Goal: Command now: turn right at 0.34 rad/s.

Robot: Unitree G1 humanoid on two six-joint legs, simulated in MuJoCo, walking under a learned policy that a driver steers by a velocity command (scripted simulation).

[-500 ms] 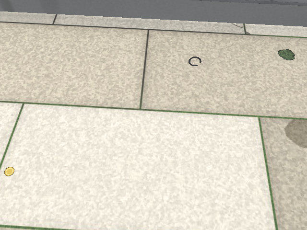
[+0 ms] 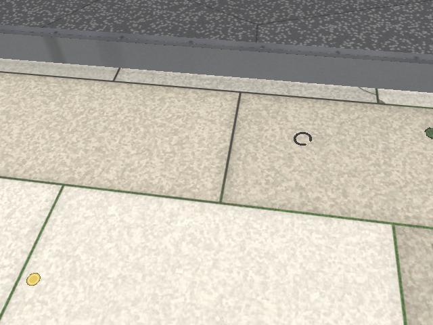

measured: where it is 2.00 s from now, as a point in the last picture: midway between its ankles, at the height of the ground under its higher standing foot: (201, 299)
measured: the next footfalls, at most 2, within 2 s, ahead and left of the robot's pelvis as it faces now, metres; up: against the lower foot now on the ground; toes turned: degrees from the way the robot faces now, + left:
left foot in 0.10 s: +0.01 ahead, +0.11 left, +0.00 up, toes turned -8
right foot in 0.52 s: -0.02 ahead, -0.10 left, +0.00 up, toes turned -18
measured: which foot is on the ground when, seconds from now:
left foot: up 0.00-0.08, down 0.10-0.52, up 0.54-1.00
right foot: down 0.00-0.10, up 0.12-0.50, down 0.52-1.00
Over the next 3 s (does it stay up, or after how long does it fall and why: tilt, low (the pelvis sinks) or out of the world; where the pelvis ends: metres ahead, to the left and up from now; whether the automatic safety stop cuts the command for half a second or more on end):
stays up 0.74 0.07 -0.01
